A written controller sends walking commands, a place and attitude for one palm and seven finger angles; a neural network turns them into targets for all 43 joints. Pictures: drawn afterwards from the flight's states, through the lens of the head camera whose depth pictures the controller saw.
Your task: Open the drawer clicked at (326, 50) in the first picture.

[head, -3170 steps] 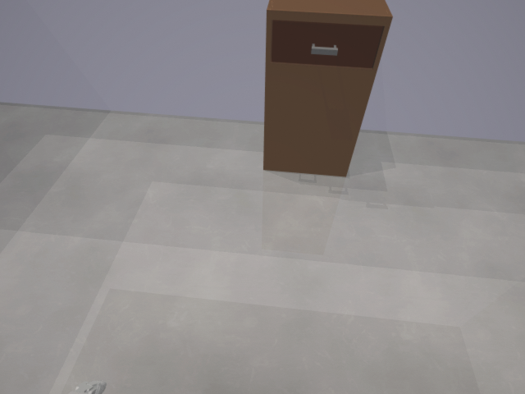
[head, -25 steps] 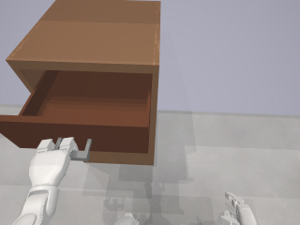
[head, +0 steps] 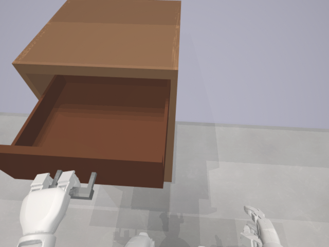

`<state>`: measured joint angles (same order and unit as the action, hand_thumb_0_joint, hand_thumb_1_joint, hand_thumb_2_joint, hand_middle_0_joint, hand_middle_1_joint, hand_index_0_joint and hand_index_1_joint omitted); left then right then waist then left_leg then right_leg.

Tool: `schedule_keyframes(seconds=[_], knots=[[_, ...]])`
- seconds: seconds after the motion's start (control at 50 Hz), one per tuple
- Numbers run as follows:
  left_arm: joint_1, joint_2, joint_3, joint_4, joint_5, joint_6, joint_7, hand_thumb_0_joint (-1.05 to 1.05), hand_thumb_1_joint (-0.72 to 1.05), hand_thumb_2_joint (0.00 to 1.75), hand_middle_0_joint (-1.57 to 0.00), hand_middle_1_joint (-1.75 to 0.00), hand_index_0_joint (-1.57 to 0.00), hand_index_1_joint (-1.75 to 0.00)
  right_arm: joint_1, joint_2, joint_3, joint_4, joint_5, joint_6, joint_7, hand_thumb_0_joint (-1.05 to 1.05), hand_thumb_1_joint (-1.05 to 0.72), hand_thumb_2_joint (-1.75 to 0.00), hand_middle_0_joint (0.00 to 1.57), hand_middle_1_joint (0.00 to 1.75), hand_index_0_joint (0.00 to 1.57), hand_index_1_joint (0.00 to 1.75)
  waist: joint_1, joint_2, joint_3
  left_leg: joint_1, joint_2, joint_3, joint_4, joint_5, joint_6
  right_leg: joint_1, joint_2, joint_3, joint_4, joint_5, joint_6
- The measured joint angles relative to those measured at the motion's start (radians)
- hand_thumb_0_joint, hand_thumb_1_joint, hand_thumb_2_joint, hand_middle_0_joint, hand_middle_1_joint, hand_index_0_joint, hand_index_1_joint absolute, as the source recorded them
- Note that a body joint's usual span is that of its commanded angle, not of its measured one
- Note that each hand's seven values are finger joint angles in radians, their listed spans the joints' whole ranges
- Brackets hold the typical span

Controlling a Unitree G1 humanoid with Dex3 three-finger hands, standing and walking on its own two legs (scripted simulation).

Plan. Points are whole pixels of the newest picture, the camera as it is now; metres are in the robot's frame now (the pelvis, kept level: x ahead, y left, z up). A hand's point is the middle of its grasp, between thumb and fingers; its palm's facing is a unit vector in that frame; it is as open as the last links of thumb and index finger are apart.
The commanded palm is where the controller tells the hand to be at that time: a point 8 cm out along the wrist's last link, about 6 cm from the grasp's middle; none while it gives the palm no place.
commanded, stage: pull the drawer open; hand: left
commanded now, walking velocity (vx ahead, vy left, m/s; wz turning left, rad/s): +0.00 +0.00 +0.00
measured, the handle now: (73, 183) +0.25 +0.25 +0.01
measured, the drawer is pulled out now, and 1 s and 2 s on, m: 0.26 0.30 0.30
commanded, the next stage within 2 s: open the thumb to release the handle in 0.74 s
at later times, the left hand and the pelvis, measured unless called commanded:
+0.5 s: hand (51, 232) +0.15 +0.27 -0.01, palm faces -0.05 -0.07 -1.00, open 5.5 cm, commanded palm +0.11 +0.26 +0.04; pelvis -0.01 +0.00 -0.01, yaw +0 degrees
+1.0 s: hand (44, 232) +0.15 +0.28 -0.01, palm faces -0.01 -0.04 -1.00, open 6.0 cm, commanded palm +0.13 +0.27 +0.04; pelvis -0.01 +0.00 -0.02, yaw +0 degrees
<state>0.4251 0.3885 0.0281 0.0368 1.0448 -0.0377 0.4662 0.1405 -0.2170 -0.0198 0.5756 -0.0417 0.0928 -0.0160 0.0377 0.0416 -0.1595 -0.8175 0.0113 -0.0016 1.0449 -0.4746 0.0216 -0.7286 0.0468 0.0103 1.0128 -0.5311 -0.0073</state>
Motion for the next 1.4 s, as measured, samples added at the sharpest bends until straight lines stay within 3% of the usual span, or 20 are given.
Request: schedule_keyframes(seconds=[0.34, 0.64, 0.86, 0.96, 1.1, 1.26, 1.4], knots=[[0.166, 0.017, 0.029, -0.12, -0.006, -0.058, 0.023, 0.02, 0.74, 0.79, -0.33, -1.35, -0.42, -1.34, -0.007, -0.004, 0.003, -0.037, -0.012, 0.014, 0.022, 0.01, -0.9, -0.9, 0.2, 0.3, 0.2, 0.3, 0.019, -0.003, -0.006, -0.048, -0.001, -0.003, 0.056, -0.016, 0.0, -0.047, 0.0, -0.004, 0.059, -0.02, -0.001], [0.246, 0.03, 0.042, -0.169, -0.036, -0.044, 0.021, 0.01, 0.75, 0.77, -0.3, -1.3, -0.38, -1.33, -0.002, 0.007, 0.011, -0.065, -0.004, 0.034, 0.04, 0.01, -0.9, -0.9, 0.2, 0.3, 0.2, 0.3, -0.009, 0.003, -0.02, -0.059, 0.011, 0.011, 0.07, -0.027, 0.002, -0.064, 0.011, 0.011, 0.07, -0.022, 0.002], [0.266, 0.035, 0.045, -0.188, -0.028, -0.064, 0.05, 0.01, 0.74, 0.79, -0.31, -1.3, -0.37, -1.32, 0.004, -0.008, -0.002, -0.065, -0.009, 0.038, 0.042, 0.01, -0.9, -0.9, 0.2, 0.3, 0.2, 0.3, -0.004, 0.0, -0.024, -0.085, 0.008, 0.011, 0.088, -0.037, 0.007, -0.087, 0.008, 0.01, 0.085, -0.031, 0.007], [0.211, 0.051, 0.061, -0.152, -0.013, -0.084, 0.073, -0.01, 0.71, 0.8, -0.35, -1.31, -0.38, -1.32, -0.005, -0.01, -0.006, -0.046, -0.011, 0.034, 0.026, 0.01, -0.9, -0.9, 0.2, 0.3, 0.2, 0.3, 0.014, 0.001, -0.016, -0.106, 0.001, -0.004, 0.107, -0.038, 0.005, -0.101, 0.003, -0.006, 0.102, -0.038, 0.005], [0.167, 0.025, 0.042, -0.133, -0.036, -0.038, 0.036, 0.0, 0.47, 0.71, -0.37, -1.3, -0.38, -1.3, -0.009, -0.002, 0.004, -0.032, -0.002, 0.026, 0.011, 0.01, -0.9, -0.9, 0.2, 0.3, 0.2, 0.3, 0.024, 0.008, -0.007, -0.084, -0.005, -0.015, 0.087, -0.023, 0.003, -0.075, -0.002, -0.017, 0.081, -0.028, 0.003], [0.159, 0.044, 0.039, -0.117, -0.014, -0.079, 0.022, 0.0, 0.0, 0.52, -0.35, -1.25, -0.35, -1.25, -0.006, 0.008, 0.017, -0.039, -0.003, 0.015, 0.003, 0.01, -0.9, -0.9, 0.2, 0.3, 0.2, 0.3, 0.021, 0.001, -0.006, -0.06, -0.002, -0.018, 0.06, -0.007, -0.003, -0.052, 0.001, -0.018, 0.058, -0.012, -0.002], [0.144, 0.051, 0.063, -0.092, -0.026, -0.088, 0.034, 0.0, -0.34, 0.37, -0.33, -1.21, -0.32, -1.21, -0.01, -0.002, 0.008, -0.032, -0.002, 0.012, 0.0, 0.01, -0.9, -0.9, 0.2, 0.3, 0.2, 0.3, 0.021, 0.004, -0.004, -0.072, -0.001, -0.024, 0.072, -0.004, -0.006, -0.064, 0.002, -0.025, 0.07, -0.012, -0.006]])
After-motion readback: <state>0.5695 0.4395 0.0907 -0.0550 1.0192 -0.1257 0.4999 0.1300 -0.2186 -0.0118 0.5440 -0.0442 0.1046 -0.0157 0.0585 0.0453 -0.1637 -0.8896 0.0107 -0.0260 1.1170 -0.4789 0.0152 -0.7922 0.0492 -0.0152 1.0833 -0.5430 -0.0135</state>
